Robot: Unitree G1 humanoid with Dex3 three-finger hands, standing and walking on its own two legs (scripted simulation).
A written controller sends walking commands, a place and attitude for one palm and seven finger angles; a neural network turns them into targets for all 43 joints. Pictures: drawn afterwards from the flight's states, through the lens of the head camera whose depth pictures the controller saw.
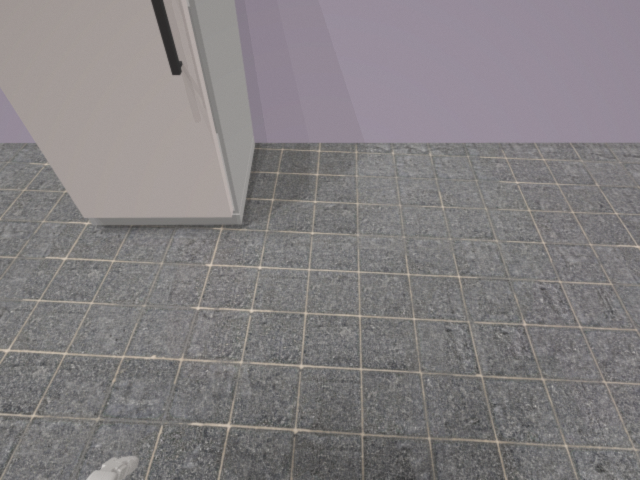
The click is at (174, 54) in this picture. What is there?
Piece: fridge door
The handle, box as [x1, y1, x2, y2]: [151, 0, 182, 74]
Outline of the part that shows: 151,0 172,74 179,74 181,71 180,67 182,64 181,61 179,61 177,58 162,0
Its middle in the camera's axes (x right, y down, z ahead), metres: -0.41 -0.61 +0.98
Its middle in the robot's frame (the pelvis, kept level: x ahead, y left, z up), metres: +1.14 +0.48 +0.14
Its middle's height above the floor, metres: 0.91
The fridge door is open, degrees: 0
